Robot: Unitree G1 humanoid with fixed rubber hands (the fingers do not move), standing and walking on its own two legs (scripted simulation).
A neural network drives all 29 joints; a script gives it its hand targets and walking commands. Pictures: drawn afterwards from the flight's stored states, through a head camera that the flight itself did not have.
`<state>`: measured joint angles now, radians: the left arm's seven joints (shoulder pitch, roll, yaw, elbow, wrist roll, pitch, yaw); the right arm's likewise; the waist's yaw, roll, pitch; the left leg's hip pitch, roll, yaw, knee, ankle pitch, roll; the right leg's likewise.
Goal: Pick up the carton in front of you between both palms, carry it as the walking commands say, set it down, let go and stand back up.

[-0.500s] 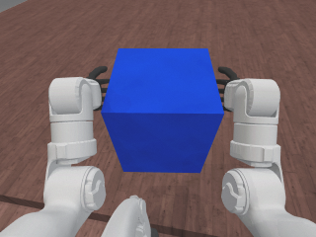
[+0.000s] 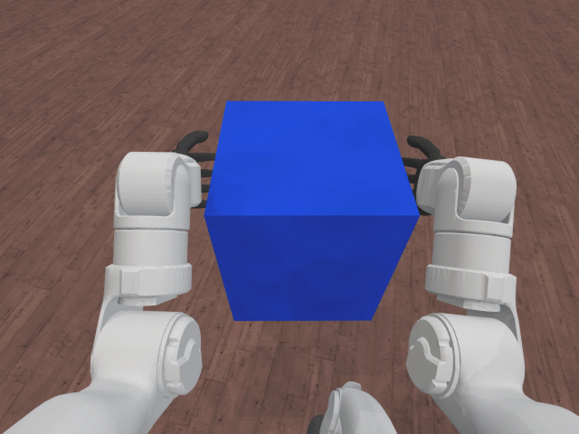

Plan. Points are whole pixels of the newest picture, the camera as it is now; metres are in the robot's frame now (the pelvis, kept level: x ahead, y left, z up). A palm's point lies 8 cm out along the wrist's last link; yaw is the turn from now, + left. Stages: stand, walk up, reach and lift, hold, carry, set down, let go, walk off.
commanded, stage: carry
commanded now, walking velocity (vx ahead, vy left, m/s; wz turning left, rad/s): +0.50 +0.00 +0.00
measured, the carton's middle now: (303, 218) +0.40 +0.02 +0.09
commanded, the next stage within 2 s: none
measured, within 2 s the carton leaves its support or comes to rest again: neither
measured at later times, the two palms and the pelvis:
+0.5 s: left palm out of the picture +0.67 +0.15 +0.31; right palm out of the picture +0.68 -0.15 +0.31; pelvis +0.31 +0.00 +0.09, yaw +0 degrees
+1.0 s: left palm out of the picture +0.92 +0.13 +0.21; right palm (410, 13) +0.93 -0.17 +0.20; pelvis +0.60 -0.03 +0.11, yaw +2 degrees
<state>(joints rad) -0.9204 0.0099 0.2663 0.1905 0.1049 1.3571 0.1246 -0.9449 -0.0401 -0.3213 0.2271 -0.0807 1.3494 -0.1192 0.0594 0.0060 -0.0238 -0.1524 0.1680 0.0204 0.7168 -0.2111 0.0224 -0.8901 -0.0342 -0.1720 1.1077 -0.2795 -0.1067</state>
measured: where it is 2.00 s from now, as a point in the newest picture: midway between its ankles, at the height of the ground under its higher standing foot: (303, 195)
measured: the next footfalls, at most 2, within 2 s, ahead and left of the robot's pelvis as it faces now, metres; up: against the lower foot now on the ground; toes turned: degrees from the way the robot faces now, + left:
left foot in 0.50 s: +0.48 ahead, +0.08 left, +0.00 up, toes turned +7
right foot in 0.96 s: +0.72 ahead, -0.13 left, +0.00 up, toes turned -9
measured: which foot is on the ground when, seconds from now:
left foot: up 0.00-0.48, down 0.50-0.98, up 1.00-1.00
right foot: down 0.00-0.52, up 0.54-0.94, down 0.96-1.00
